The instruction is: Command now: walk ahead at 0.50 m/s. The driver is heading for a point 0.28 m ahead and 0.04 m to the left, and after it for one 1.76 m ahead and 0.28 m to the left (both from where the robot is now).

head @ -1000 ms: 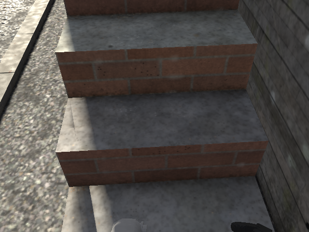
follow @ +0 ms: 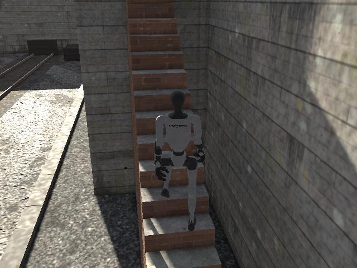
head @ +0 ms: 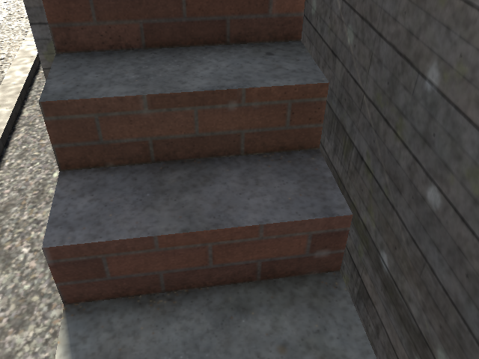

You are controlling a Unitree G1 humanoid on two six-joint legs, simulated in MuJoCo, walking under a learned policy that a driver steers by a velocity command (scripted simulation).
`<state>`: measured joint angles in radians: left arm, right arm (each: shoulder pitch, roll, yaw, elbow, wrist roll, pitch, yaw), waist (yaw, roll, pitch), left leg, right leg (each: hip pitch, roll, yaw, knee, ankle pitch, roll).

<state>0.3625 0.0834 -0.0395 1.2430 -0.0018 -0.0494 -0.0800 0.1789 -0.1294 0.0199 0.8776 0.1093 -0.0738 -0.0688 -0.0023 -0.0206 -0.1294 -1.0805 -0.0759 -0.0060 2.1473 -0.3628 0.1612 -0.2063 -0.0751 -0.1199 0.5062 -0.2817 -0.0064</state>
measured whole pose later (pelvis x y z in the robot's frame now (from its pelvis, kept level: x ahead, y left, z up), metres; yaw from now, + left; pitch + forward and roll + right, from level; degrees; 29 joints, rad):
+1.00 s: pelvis +0.42 +0.05 +0.33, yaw +0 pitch -1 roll +0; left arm 0.30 0.20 0.01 1.19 0.02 -0.03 -0.03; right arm 0.26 -0.18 0.00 0.90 0.01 -0.13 0.01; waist -0.05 -0.02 -0.09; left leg -0.83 -0.08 -0.04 2.00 -0.21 0.19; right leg -0.49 -0.04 -0.15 0.90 -0.38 -0.06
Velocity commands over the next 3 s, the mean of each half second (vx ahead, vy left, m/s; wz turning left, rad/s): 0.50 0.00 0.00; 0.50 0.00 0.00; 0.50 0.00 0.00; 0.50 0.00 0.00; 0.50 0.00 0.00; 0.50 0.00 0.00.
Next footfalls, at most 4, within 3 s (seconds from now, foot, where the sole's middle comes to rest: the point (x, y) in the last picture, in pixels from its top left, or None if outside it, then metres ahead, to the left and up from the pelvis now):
0.22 left None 0.27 0.21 -0.58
0.78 right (273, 338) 0.52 -0.05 -0.39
1.40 left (125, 194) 0.77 0.29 -0.20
1.98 right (242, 70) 1.02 0.02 -0.01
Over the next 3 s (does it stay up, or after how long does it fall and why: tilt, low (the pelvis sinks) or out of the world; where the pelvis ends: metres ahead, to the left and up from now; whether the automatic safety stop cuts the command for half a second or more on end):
stays up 1.23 0.25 0.96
